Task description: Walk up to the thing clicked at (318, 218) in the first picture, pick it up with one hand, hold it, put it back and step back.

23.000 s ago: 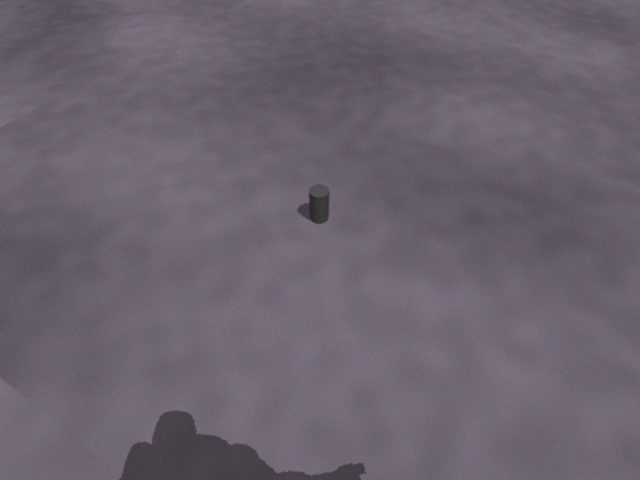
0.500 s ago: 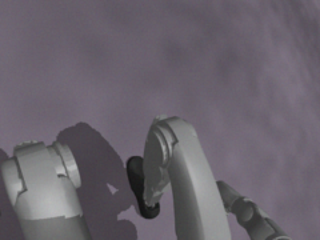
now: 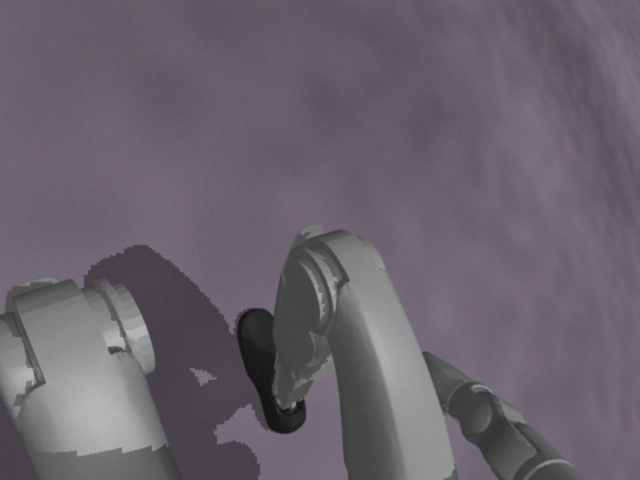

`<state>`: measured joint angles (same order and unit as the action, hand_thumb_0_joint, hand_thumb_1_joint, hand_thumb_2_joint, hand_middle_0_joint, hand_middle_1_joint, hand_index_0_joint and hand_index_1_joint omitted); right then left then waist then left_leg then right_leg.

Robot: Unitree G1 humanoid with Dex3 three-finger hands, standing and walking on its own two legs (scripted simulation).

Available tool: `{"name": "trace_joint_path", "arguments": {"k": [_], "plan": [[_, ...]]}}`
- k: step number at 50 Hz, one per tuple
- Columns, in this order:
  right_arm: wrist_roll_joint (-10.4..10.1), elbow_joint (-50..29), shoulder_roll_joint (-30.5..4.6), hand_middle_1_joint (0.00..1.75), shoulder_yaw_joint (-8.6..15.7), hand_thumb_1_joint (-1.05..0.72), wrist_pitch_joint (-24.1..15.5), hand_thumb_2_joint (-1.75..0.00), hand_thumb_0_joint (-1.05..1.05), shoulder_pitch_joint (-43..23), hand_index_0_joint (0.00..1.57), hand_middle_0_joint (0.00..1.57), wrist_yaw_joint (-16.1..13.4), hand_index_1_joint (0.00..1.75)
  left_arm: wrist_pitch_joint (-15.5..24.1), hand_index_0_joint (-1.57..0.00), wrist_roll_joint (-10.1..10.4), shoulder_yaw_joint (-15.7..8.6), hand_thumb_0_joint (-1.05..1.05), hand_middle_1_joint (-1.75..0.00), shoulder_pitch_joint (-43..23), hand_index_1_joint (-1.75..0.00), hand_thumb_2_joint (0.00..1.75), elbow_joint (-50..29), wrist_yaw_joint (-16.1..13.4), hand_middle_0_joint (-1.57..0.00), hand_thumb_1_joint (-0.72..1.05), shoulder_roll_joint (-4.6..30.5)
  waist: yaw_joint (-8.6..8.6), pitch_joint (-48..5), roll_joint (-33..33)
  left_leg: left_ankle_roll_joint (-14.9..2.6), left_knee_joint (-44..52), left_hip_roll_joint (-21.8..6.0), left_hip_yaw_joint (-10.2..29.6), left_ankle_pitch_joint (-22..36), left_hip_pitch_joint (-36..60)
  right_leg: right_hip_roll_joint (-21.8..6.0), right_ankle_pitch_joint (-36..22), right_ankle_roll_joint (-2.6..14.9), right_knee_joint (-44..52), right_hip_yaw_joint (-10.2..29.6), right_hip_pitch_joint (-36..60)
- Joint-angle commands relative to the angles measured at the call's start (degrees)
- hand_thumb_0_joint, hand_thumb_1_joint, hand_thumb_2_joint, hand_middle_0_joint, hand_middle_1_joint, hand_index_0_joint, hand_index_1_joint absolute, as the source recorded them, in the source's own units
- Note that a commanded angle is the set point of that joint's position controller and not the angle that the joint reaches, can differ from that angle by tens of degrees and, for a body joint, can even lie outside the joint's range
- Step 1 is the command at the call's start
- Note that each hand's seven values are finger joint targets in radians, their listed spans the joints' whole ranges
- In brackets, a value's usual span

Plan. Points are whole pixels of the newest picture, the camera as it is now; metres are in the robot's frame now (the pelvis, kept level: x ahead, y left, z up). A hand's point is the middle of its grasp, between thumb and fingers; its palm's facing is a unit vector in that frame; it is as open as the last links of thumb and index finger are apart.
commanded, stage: loosen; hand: left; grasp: from the side
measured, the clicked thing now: out of the picture +0.43 +0.31 -0.20
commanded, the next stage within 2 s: open in 0.08 s
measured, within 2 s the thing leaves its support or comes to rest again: rests again in 0.86 s
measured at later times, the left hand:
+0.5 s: hand out of the picture +0.44 +0.32 -0.16, palm faces +0.48 -0.88 +0.01, open 15.4 cm
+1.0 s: hand out of the picture +0.42 +0.38 -0.09, palm faces +0.47 -0.88 -0.02, open 17.6 cm
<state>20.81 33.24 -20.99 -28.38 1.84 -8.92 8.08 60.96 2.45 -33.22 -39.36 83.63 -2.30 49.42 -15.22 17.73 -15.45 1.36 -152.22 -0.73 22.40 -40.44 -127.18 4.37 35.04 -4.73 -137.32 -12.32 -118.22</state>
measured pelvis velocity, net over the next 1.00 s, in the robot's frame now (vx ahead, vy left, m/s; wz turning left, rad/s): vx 0.00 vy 0.00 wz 0.02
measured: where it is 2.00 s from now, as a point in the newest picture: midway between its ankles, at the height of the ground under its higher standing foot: (199, 437)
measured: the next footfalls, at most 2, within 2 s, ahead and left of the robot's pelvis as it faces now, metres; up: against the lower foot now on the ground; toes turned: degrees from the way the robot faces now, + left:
none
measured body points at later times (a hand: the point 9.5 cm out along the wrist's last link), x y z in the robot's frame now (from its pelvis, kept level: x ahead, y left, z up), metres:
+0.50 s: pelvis +0.00 +0.00 +0.00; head +0.22 +0.20 +0.33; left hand +0.41 +0.36 -0.16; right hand +0.16 -0.24 -0.03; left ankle +0.08 +0.13 -0.25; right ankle +0.14 -0.13 -0.25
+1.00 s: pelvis +0.00 +0.00 +0.01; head +0.19 +0.19 +0.37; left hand +0.39 +0.43 -0.08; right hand +0.17 -0.24 -0.03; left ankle +0.08 +0.13 -0.25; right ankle +0.14 -0.13 -0.25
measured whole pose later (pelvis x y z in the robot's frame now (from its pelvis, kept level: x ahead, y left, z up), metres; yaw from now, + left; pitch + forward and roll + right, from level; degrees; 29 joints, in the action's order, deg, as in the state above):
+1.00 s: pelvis +0.00 +0.00 +0.01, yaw +1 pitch +17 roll -17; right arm 15.0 33.2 -20.3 -22.0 3.4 -3.1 7.1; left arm 49.8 6.6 -32.8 -36.6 66.7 7.0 47.9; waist -11.4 9.8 -11.0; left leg 0.1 -149.0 -1.2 19.6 -39.7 -128.4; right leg 3.2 35.5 -3.5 -135.3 -11.0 -119.0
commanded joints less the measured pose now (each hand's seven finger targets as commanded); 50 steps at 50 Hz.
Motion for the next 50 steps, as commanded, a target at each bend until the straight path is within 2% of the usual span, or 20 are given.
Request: {"name": "trace_joint_path", "arguments": {"k": [1, 4, 9, 12, 15, 17, 18, 28, 30, 31, 33, 35, 39, 43, 45, 46, 47, 48, 49, 50], "plan": [[0.32, -0.66, -20.9, 0.3, 6.4, -0.91, 0.96, -0.9, 0.0, 2.45, 0.2, 0.2, -1.07, 0.3, 5.69, -1.26, 0.01, 0.79, 0.0, -1.33, -14.62, -1.32, 1.17, -8.38, -0.49, -1.24, 0.14, 11.77, -7.27, -33.04, 33.89, 0.79, 19.57, -4.26, -5.46, 8.42, 24.14, 1.4, -10.88, 4.4, 8.2, -8.23, 15.04], [0.36, -1.09, -20.8, 0.3, 6.19, -0.91, 1.09, -0.9, 0.0, 2.2, 0.2, 0.2, -0.94, 0.3, 5.99, -1.06, 0.25, 0.36, 0.0, -1.09, -14.85, -1.08, 0.93, -8.34, -0.88, -1.03, -0.03, 11.98, -7.09, -33.04, 33.63, 0.77, 19.74, -4.31, -5.24, 8.1, 24.21, 1.52, -10.39, 4.43, 8.29, -8.17, 14.85], [0.49, -1.55, -20.89, 0.3, 5.81, -0.92, 0.75, -0.9, 0.0, 1.35, 0.2, 0.2, -0.91, 0.3, 6.9, -0.83, 0.62, 1.21, 0.0, -0.75, -16.71, -0.73, 0.53, -8.86, -0.65, -0.81, -0.21, 12.8, -7.34, -31.8, 33.29, 0.23, 19.12, -4.12, -5.81, 4.71, 22.07, 1.8, -8.32, 4.41, 9.06, -8.07, 14.77], [0.48, -1.72, -20.92, 0.3, 5.79, -0.92, 0.55, -0.9, 0.0, 1.02, 0.2, 0.2, -0.95, 0.3, 7.01, -0.59, 0.57, 1.63, 0.0, -0.53, -16.74, -0.52, 0.37, -9.23, -0.51, -0.57, -0.41, 12.51, -7.34, -31.8, 33.17, 0.32, 19.35, -4.29, -5.4, 5.02, 22.89, 1.84, -8.56, 4.39, 8.96, -8.14, 14.15], [0.38, -1.43, -21.17, 0.3, 5.92, -0.92, 0.65, -0.9, 0.0, 1.59, 0.2, 0.2, -1.01, 0.3, 6.47, -0.46, 0.66, 1.4, 0.0, -0.37, -14.57, -0.37, 0.24, -7.03, -0.43, -0.46, -0.51, 11.55, -7.51, -31.94, 32.96, 0.57, 19.86, -4.4, -4.99, 5.77, 23.32, 1.9, -9.23, 4.42, 8.71, -8.46, 14.52], [0.38, -1.71, -20.88, 0.3, 5.71, -0.92, 0.73, -0.9, 0.0, 1.5, 0.2, 0.2, -1.06, 0.3, 6.09, -0.38, 0.76, 1.28, 0.0, -0.29, -13.56, -0.29, 0.18, -6.69, -0.39, -0.38, -0.56, 11.54, -6.64, -32.0, 32.36, 0.47, 19.73, -4.38, -5.17, 6.8, 23.08, 2.02, -9.94, 4.49, 8.85, -8.24, 15.05], [0.24, -1.77, -21.03, 0.3, 5.84, -0.93, 0.92, -0.91, 0.0, 1.61, 0.2, 0.2, -1.13, 0.3, 5.89, -0.37, 0.8, 0.93, 0.0, -0.28, -13.49, -0.28, 0.16, -6.41, -0.36, -0.37, -0.61, 11.99, -6.58, -31.94, 32.38, 0.49, 19.73, -4.37, -5.3, 6.62, 23.09, 1.99, -9.56, 4.55, 8.9, -8.36, 14.63], [0.15, -2.25, -20.96, 0.3, 5.9, -0.93, 1.12, -0.91, 0.0, 1.37, 0.2, 0.2, -0.97, 0.3, 5.64, -0.11, 0.65, 1.17, 0.0, -0.02, -13.69, -0.03, 0.01, -7.4, -0.4, -0.11, -0.61, 11.58, -6.62, -31.03, 32.66, 0.56, 20.3, -4.67, -4.52, 5.85, 23.1, 2.04, -9.08, 4.61, 8.55, -8.55, 13.75], [0.28, -2.25, -20.92, 0.3, 5.92, -0.9, 1.11, -0.9, 0.0, 1.62, 0.2, 0.2, -1.0, 0.3, 5.87, -0.06, 1.01, 1.0, 0.0, -0.04, -13.82, -0.04, 0.07, -7.19, -0.39, -0.06, -0.61, 10.77, -7.13, -31.26, 32.41, 0.57, 20.21, -4.56, -4.54, 6.48, 23.11, 2.05, -9.45, 4.54, 8.67, -8.77, 14.28], [0.18, -2.12, -20.91, 0.3, 5.93, -0.9, 1.05, -0.9, 0.0, 1.44, 0.2, 0.2, -1.01, 0.3, 6.15, -0.06, 1.05, 0.81, 0.0, -0.04, -13.77, -0.04, 0.08, -8.26, -0.23, -0.06, -0.59, 11.69, -6.38, -31.17, 32.68, 0.55, 20.18, -4.69, -4.63, 6.35, 23.13, 2.06, -9.29, 4.65, 8.51, -8.41, 13.9], [0.08, -2.08, -21.06, 0.3, 6.24, -0.9, 1.1, -0.9, 0.0, 1.34, 0.2, 0.2, -1.2, 0.3, 6.34, -0.06, 0.96, -0.01, 0.0, -0.04, -15.24, -0.04, 0.08, -10.47, 0.24, -0.05, -0.59, 13.96, -6.19, -31.51, 33.98, 0.43, 20.15, -4.69, -5.07, 5.49, 23.22, 2.0, -8.73, 4.64, 8.76, -8.13, 13.87], [-0.02, -1.81, -21.22, 0.3, 6.71, -0.89, 1.26, -0.9, 0.0, 1.82, 0.2, 0.2, -1.32, 0.3, 6.01, -0.05, 0.68, -1.99, 0.0, -0.04, -14.84, -0.03, 0.09, -12.7, 0.44, -0.05, -0.53, 16.33, -4.96, -32.39, 35.93, 0.73, 20.84, -4.81, -5.21, 5.82, 24.47, 1.73, -8.59, 4.74, 8.41, -7.88, 13.85], [-0.6, -1.94, -21.03, 0.3, 8.59, -0.9, 1.86, -0.9, 0.0, 3.44, 0.2, 0.2, -1.43, 0.3, 3.7, -0.05, 0.49, -5.28, 0.0, -0.03, -13.27, -0.02, 0.08, -20.5, 1.88, -0.04, -0.54, 19.33, -2.33, -38.87, 40.89, 1.5, 22.3, -4.83, -6.16, 10.54, 29.35, 1.34, -11.07, 5.24, 7.79, -6.75, 14.62], [-2.82, -2.7, -20.52, 0.3, 11.94, -0.9, 2.16, -0.9, 0.0, 5.39, 0.2, 0.2, -1.85, 0.3, -2.15, -0.05, 1.7, -3.69, 0.0, -0.02, -10.12, -0.02, 0.06, -26.85, 5.65, -0.05, -0.57, 15.48, -0.43, -42.22, 44.2, 1.52, 24.54, -4.4, -7.73, 10.91, 30.09, 0.91, -11.23, 5.85, 8.55, -5.32, 13.12], [-4.5, -2.88, -19.69, 0.3, 13.21, -0.9, 2.13, -0.9, 0.0, 6.52, 0.2, 0.2, -2.08, 0.3, -5.52, -0.06, 3.01, 0.24, 0.0, -0.03, -9.62, -0.02, 0.04, -27.49, 8.41, -0.05, -0.56, 9.65, -1.31, -40.76, 41.76, 1.01, 25.06, -3.97, -8.19, 9.41, 26.96, 0.68, -10.48, 5.9, 9.06, -5.08, 11.46], [-5.3, -2.61, -19.17, 0.3, 13.7, -0.9, 1.88, -0.9, 0.0, 6.8, 0.2, 0.2, -2.14, 0.3, -7.11, -0.06, 3.81, 1.06, 0.0, -0.02, -7.82, -0.02, 0.04, -26.86, 9.49, -0.05, -0.59, 7.89, -0.74, -39.56, 40.12, 0.73, 25.18, -3.81, -8.42, 8.15, 25.1, 0.65, -9.71, 5.97, 9.38, -4.9, 10.45], [-6.23, -0.09, -17.76, 0.3, 13.65, -0.9, 1.92, -0.9, 0.0, 8.78, 0.2, 0.2, -2.18, 0.3, -9.11, -0.05, 4.87, 4.43, 0.0, -0.04, -6.94, -0.03, 0.05, -23.14, 10.78, -0.04, -0.61, 3.02, -1.95, -36.65, 35.7, -0.1, 24.56, -3.5, -8.74, 4.37, 21.27, 0.69, -7.12, 5.71, 10.86, -4.73, 9.66], [-6.95, -0.93, -18.27, 0.3, 14.37, -0.89, 1.67, -0.9, 0.0, 9.32, 0.2, 0.2, -2.39, 0.3, -10.2, -0.05, 5.69, 1.42, 0.0, -0.03, -7.38, -0.02, 0.04, -25.02, 10.98, -0.03, -0.61, 5.29, -0.86, -36.55, 33.38, -0.37, 24.68, -3.47, -8.71, 4.07, 20.5, 0.61, -6.81, 5.69, 11.2, -4.54, 9.33], [-7.45, -0.29, -18.08, 0.3, 14.36, -0.88, 1.72, -0.89, 0.0, 10.2, 0.2, 0.2, -2.56, 0.3, -10.83, -0.05, 6.1, 0.12, 0.0, -0.04, -8.45, -0.03, 0.04, -25.43, 11.36, -0.03, -0.61, 7.58, -0.56, -36.56, 32.34, -0.7, 24.43, -3.29, -8.85, 3.32, 18.9, 0.56, -6.16, 5.61, 11.35, -4.38, 9.76], [-7.88, -0.4, -17.8, 0.3, 14.66, -0.87, 1.72, -0.89, 0.0, 9.97, 0.2, 0.2, -2.59, 0.3, -11.49, -0.04, 6.36, 0.09, 0.0, -0.05, -8.66, -0.03, 0.05, -25.25, 11.87, -0.02, -0.61, 7.5, -0.01, -36.61, 31.64, -0.88, 24.43, -3.16, -8.84, 2.84, 18.77, 0.51, -5.77, 5.66, 11.26, -4.28, 8.83]]}}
